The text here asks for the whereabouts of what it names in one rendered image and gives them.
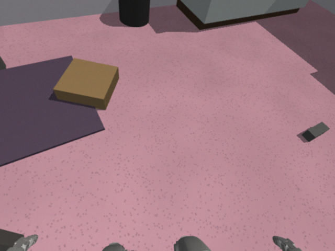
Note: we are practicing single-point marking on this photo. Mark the right robot hand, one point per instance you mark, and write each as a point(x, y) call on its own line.
point(285, 244)

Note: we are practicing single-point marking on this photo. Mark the left robot hand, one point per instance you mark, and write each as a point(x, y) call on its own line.
point(23, 244)

